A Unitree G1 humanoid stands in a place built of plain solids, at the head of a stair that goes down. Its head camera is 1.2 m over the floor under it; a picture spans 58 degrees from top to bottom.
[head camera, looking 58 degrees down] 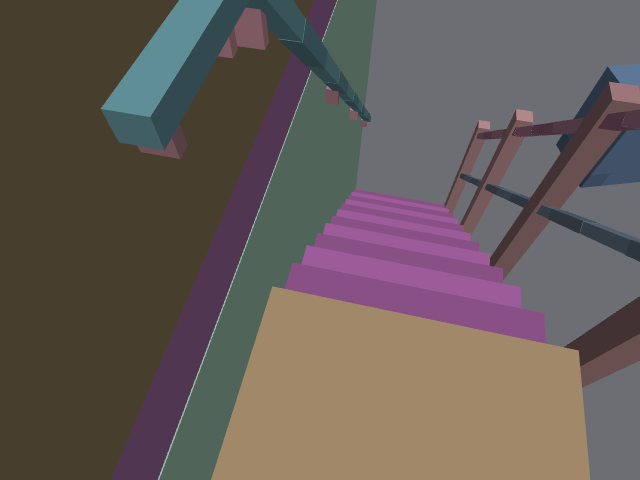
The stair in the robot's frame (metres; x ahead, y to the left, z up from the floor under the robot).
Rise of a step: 0.20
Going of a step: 0.20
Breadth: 0.90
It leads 13 degrees to the right of straight ahead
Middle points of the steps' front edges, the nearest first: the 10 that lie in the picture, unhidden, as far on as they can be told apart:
0.48 -0.29 0.00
0.68 -0.34 -0.20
0.87 -0.38 -0.40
1.07 -0.43 -0.60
1.26 -0.47 -0.80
1.46 -0.51 -1.00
1.65 -0.56 -1.20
1.85 -0.60 -1.40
2.04 -0.65 -1.60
2.24 -0.69 -1.80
